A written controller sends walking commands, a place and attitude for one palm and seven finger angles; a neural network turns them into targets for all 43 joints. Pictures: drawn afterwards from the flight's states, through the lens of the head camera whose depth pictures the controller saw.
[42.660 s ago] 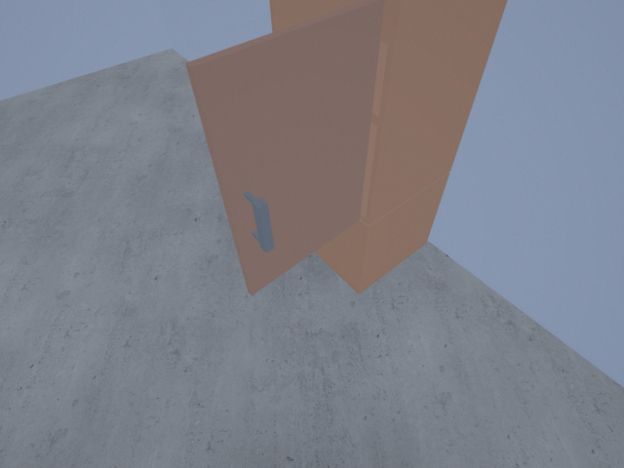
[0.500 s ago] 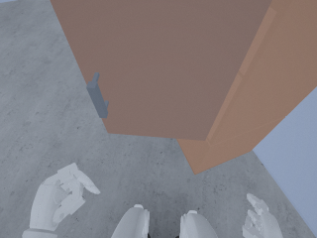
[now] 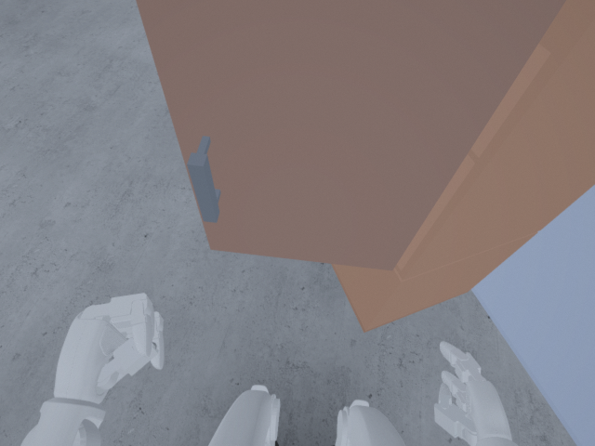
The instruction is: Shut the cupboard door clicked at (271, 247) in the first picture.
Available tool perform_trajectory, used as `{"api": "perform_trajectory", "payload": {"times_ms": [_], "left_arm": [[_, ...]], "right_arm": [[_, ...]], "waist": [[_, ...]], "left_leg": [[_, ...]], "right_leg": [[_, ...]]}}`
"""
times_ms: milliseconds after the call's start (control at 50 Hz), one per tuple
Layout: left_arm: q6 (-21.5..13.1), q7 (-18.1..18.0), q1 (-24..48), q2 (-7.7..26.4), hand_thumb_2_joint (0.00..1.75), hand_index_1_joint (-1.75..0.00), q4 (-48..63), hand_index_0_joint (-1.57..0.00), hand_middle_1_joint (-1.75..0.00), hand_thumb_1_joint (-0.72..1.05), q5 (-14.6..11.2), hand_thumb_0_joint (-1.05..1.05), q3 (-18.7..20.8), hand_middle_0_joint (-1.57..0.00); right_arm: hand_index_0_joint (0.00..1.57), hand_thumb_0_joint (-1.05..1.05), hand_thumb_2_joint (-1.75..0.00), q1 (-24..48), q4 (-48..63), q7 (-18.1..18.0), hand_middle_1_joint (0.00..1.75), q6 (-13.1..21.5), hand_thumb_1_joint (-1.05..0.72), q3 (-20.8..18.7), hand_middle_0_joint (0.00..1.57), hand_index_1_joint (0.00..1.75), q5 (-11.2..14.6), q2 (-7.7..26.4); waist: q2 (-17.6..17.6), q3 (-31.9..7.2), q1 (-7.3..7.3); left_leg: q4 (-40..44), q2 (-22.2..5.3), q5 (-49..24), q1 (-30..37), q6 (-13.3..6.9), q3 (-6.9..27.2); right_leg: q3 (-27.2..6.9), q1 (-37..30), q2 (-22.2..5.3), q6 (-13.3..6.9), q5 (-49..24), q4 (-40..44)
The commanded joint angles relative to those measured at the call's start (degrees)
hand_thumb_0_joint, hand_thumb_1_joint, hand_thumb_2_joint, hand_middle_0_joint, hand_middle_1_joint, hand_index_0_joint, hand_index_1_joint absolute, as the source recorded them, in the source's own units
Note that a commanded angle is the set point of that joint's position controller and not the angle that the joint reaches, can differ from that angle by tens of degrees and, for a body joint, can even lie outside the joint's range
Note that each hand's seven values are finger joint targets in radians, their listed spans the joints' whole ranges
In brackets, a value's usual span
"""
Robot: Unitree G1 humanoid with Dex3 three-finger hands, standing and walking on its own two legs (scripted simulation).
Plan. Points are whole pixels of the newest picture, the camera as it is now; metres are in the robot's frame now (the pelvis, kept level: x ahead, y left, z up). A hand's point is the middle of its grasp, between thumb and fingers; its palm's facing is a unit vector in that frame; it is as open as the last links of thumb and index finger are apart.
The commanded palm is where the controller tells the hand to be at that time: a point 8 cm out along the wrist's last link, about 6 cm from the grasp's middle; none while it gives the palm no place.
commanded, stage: raise the hand and make a fist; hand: left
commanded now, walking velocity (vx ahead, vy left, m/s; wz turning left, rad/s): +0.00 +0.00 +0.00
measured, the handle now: (208, 181) +0.46 +0.19 +0.04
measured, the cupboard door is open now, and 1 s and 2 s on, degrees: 63 63 63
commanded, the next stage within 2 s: bring the fist close to the handle in 0.40 s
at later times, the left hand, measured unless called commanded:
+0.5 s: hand (178, 351) +0.22 +0.17 +0.03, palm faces -0.03 -1.00 -0.02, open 3.1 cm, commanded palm +0.21 +0.22 +0.04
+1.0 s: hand (192, 289) +0.29 +0.16 +0.05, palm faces +0.00 -1.00 -0.04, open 3.1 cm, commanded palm +0.27 +0.21 +0.04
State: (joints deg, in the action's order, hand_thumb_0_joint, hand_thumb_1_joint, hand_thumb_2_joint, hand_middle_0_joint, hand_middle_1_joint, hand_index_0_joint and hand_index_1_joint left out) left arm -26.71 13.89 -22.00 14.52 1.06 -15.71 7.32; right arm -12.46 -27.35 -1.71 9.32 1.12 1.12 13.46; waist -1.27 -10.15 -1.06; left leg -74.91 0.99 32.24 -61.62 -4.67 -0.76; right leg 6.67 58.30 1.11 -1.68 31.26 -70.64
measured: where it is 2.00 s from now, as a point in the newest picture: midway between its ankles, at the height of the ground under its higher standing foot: outside the picture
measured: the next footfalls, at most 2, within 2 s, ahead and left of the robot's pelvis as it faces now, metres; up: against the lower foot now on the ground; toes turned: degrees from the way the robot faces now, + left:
none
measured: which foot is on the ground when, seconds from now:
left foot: down 0.00-1.00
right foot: down 0.00-1.00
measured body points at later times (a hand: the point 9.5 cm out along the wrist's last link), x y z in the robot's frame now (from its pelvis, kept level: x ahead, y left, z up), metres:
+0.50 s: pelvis +0.00 -0.02 +0.00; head +0.08 -0.01 +0.44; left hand +0.22 +0.22 +0.03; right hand +0.19 -0.25 -0.08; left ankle +0.03 +0.06 -0.62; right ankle +0.03 -0.11 -0.62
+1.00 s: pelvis +0.01 -0.03 +0.00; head +0.09 -0.02 +0.44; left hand +0.28 +0.22 +0.05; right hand +0.17 -0.27 -0.09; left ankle +0.03 +0.06 -0.62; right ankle +0.03 -0.11 -0.62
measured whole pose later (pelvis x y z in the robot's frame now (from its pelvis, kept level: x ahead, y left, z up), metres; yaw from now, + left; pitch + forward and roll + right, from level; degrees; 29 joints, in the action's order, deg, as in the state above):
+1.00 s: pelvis +0.01 -0.03 +0.00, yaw +0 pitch +20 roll -2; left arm -24.4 13.8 -6.9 14.9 -11.2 -16.1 9.6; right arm -14.1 -30.5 -1.6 6.4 0.6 2.3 14.8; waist -2.0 -11.3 0.3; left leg -74.0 0.1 32.3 -61.6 -2.8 -0.9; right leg 6.3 59.5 2.1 -3.7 32.0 -71.4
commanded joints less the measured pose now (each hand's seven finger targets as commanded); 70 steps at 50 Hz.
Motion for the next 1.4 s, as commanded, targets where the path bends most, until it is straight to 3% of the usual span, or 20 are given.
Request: {"api": "perform_trajectory", "payload": {"times_ms": [0, 80, 120, 220, 260, 320, 400, 480, 520, 620, 680, 740, 820, 920, 960, 1060, 1120, 1200, 1220, 1380], "left_arm": [[-3.00, 0.64, -0.36, 3.74, 0.90, -1.50, 8.62, -1.30, -1.50, 0.90, -0.48, 0.00, 2.08, -1.30], [1.07, 3.20, -0.48, 3.94, 0.90, -1.50, 6.25, -1.30, -1.50, 0.90, -0.89, 0.00, 1.62, -1.30], [1.00, 3.09, 1.51, 6.35, 0.90, -1.50, 8.39, -1.30, -1.50, 0.90, -1.66, 0.00, 4.08, -1.30], [-4.52, -0.44, 2.94, 8.34, 0.90, -1.50, 14.71, -1.30, -1.50, 0.90, -2.16, 0.00, 6.93, -1.30], [-5.41, -0.86, 1.18, 5.61, 0.90, -1.50, 11.71, -1.30, -1.50, 0.90, -1.59, 0.00, 4.77, -1.30], [-3.61, 0.37, -0.47, 4.21, 0.90, -1.50, 5.30, -1.30, -1.50, 0.90, -0.92, 0.00, 2.92, -1.30], [-0.93, 2.78, 0.91, 5.21, 0.90, -1.50, 6.82, -1.30, -1.50, 0.90, -1.34, 0.00, 2.53, -1.30], [-3.04, 1.85, 2.92, 7.48, 0.90, -1.50, 13.77, -1.30, -1.50, 0.90, -2.43, 0.00, 5.05, -1.30], [-4.56, 0.29, 6.15, 9.47, 0.90, -1.50, 13.71, -1.30, -1.50, 0.90, -2.21, 0.00, 6.92, -1.30], [-4.37, 0.59, 9.16, 5.90, 0.90, -1.50, 3.97, -1.30, -1.50, 0.90, -1.22, 0.00, 3.92, -1.30], [-1.75, 2.70, 11.89, 6.02, 0.90, -1.50, 1.91, -1.30, -1.50, 0.90, -1.14, 0.00, 2.58, -1.30], [-0.19, 3.56, 15.43, 7.82, 0.90, -1.50, 4.32, -1.30, -1.50, 0.90, -1.72, 0.00, 3.75, -1.30], [-0.94, 1.02, 18.59, 11.53, 0.90, -1.50, 4.98, -1.30, -1.50, 0.90, -2.37, 0.00, 8.76, -1.30], [-0.93, -0.27, 19.28, 8.24, 0.90, -1.50, -3.55, -1.30, -1.50, 0.90, -1.29, 0.00, 7.00, -1.30], [-0.30, 0.45, 20.32, 5.50, 0.90, -1.50, -4.93, -1.30, -1.50, 0.90, -0.58, 0.00, 3.69, -1.30], [-0.25, 0.67, 25.79, 5.69, 0.90, -1.50, -2.93, -1.30, -1.50, 0.90, -0.23, 0.00, 2.15, -1.30], [-2.29, -1.52, 29.74, 8.74, 0.90, -1.50, -2.88, -1.30, -1.50, 0.90, 0.14, 0.00, 5.34, -1.30], [-4.33, -4.15, 33.42, 6.62, 0.90, -1.50, -6.84, -1.30, -1.50, 0.90, 1.86, 0.00, 4.44, -1.30], [-4.10, -4.43, 33.52, 7.93, 0.90, -1.50, -8.25, -1.30, -1.50, 0.90, 2.16, 0.00, 5.41, -1.30], [-1.32, -3.35, 42.30, 3.69, 0.90, -1.50, -11.90, -1.30, -1.50, 0.90, 3.15, 0.00, -0.27, -1.30]], "right_arm": [[0.20, 0.00, -0.90, 0.81, 7.50, 0.13, 0.30, 2.32, -0.90, -4.09, 0.20, 0.30, 0.25, 8.96], [0.20, 0.00, -0.90, 0.48, 8.61, -0.28, 0.30, 1.85, -0.90, -4.46, 0.20, 0.30, 1.15, 9.57], [0.20, 0.00, -0.90, 0.61, 8.81, -0.72, 0.30, 2.06, -0.90, -4.44, 0.20, 0.30, 1.13, 9.44], [0.20, 0.00, -0.90, 0.64, 7.78, -0.75, 0.30, 2.87, -0.90, -4.19, 0.20, 0.30, 0.21, 8.34], [0.20, 0.00, -0.90, 0.77, 7.12, -0.33, 0.30, 2.65, -0.90, -4.08, 0.20, 0.30, 0.14, 8.07], [0.20, 0.00, -0.90, 0.82, 7.12, -0.11, 0.30, 1.98, -0.90, -4.15, 0.20, 0.30, 0.40, 8.74], [0.20, 0.00, -0.90, 0.85, 8.45, -0.49, 0.30, 1.69, -0.90, -4.28, 0.20, 0.30, 1.21, 9.05], [0.20, 0.00, -0.90, 0.94, 8.56, -0.92, 0.30, 1.98, -0.90, -4.06, 0.20, 0.30, 0.98, 8.03], [0.20, 0.00, -0.90, 0.64, 7.31, -1.12, 0.30, 1.93, -0.90, -3.83, 0.20, 0.30, 0.43, 7.92], [0.20, 0.00, -0.90, 0.87, 5.90, -0.68, 0.30, 1.64, -0.90, -3.55, 0.20, 0.30, 0.52, 8.41], [0.20, 0.00, -0.90, 0.65, 6.41, -0.78, 0.30, 1.45, -0.90, -3.60, 0.20, 0.30, 1.20, 8.98], [0.20, 0.00, -0.90, 0.55, 6.92, -1.17, 0.30, 1.23, -0.90, -3.54, 0.20, 0.30, 1.41, 8.97], [0.20, 0.00, -0.90, 0.12, 5.95, -1.25, 0.30, 1.06, -0.90, -3.30, 0.20, 0.30, 0.97, 8.57], [0.20, 0.00, -0.90, -0.37, 4.59, -0.40, 0.30, 0.13, -0.90, -3.41, 0.20, 0.30, 0.93, 8.63], [0.20, 0.00, -0.90, -0.32, 4.75, -0.07, 0.30, -0.18, -0.90, -3.64, 0.20, 0.30, 1.14, 8.80], [0.20, 0.00, -0.90, -1.03, 4.58, -0.28, 0.30, -0.52, -0.90, -4.04, 0.20, 0.30, 1.18, 9.32], [0.20, 0.00, -0.90, -1.21, 3.72, -0.49, 0.30, -0.71, -0.90, -3.98, 0.20, 0.30, 0.77, 9.51], [0.20, 0.00, -0.90, -0.80, 2.42, 0.13, 0.30, -1.04, -0.90, -3.88, 0.20, 0.30, 0.36, 8.88], [0.20, 0.00, -0.90, -1.10, 2.22, 0.16, 0.30, -1.36, -0.90, -3.96, 0.20, 0.30, 0.28, 9.26], [0.20, 0.00, -0.90, -2.02, 1.86, 0.55, 0.30, -2.90, -0.90, -4.17, 0.20, 0.30, 0.80, 9.80]], "waist": [[-5.74, -13.07, 1.01], [-0.16, -12.78, 1.39], [-0.15, -13.61, 0.76], [-4.60, -16.22, -0.60], [-4.02, -14.38, 0.22], [-0.86, -10.98, 1.24], [0.88, -13.16, 1.33], [-1.48, -17.00, 0.24], [-1.73, -15.56, 0.62], [-0.69, -10.46, 2.34], [-0.20, -12.17, 2.54], [-0.98, -16.73, 1.73], [-1.10, -18.55, 0.61], [0.54, -15.20, 1.47], [0.12, -15.15, 2.13], [0.13, -17.70, 2.77], [0.47, -17.26, 2.37], [-1.15, -17.76, 2.43], [-1.19, -17.60, 2.24], [-2.42, -19.79, 3.81]], "left_leg": [[16.05, -2.23, -14.49, 16.62, 7.03, 9.98], [15.70, -1.69, -12.50, 13.20, 5.51, 8.48], [15.17, -1.35, -13.11, 12.57, 5.33, 8.13], [14.00, -1.33, -17.92, 15.12, 6.11, 7.71], [13.74, -1.44, -17.16, 14.42, 6.02, 7.44], [13.73, -1.20, -10.77, 9.89, 4.84, 7.13], [12.86, -0.75, -9.93, 8.33, 3.64, 5.57], [11.65, -0.70, -14.68, 10.21, 3.55, 4.92], [10.59, -0.84, -14.96, 9.08, 3.58, 5.02], [9.17, -0.83, -9.41, 4.79, 3.23, 4.59], [9.53, -0.80, -8.12, 4.75, 2.92, 4.21], [9.59, -0.76, -11.52, 6.29, 2.60, 3.88], [9.65, -0.85, -15.23, 6.63, 2.87, 3.90], [10.15, -0.92, -14.27, 5.52, 3.01, 3.50], [11.19, -0.91, -14.04, 7.10, 2.95, 3.49], [12.29, -1.09, -15.78, 10.86, 2.77, 4.05], [12.59, -1.23, -15.89, 11.01, 3.02, 4.52], [12.94, -1.10, -15.05, 11.87, 3.35, 4.52], [12.98, -1.18, -15.28, 12.00, 3.42, 4.62], [14.86, -1.77, -16.84, 17.92, 4.04, 5.84]], "right_leg": [[-1.90, -2.56, 1.25, -1.06, -8.29, 6.70], [-2.70, -6.41, 1.20, -0.75, -8.56, 8.82], [-3.15, -7.93, 1.31, -1.06, -9.09, 8.68], [-3.36, -7.37, 1.37, -1.60, -11.08, 6.77], [-3.05, -5.85, 1.21, -1.32, -10.43, 6.73], [-3.69, -5.57, 1.21, -1.13, -6.98, 8.15], [-5.81, -9.59, 0.53, -0.63, -6.30, 10.43], [-6.69, -12.38, 0.51, -0.75, -11.11, 9.44], [-6.68, -11.30, 0.82, -1.04, -11.42, 8.63], [-8.03, -7.44, 0.50, -0.74, -4.64, 10.01], [-9.16, -8.92, -0.04, -0.37, -2.94, 11.70], [-10.01, -13.06, -0.31, -0.25, -7.15, 11.66], [-9.90, -15.75, -0.14, -0.26, -12.52, 10.42], [-9.38, -13.99, -0.12, -0.04, -11.99, 10.66], [-8.46, -12.81, -0.26, 0.05, -12.45, 10.76], [-7.39, -12.86, -0.16, 0.08, -14.93, 10.78], [-6.85, -12.12, 0.29, -0.40, -14.16, 10.04], [-6.19, -9.74, 0.14, -0.36, -12.63, 9.25], [-6.20, -9.68, 0.35, -0.57, -12.83, 9.19], [-5.05, -7.84, 0.25, -0.40, -13.63, 10.33]]}}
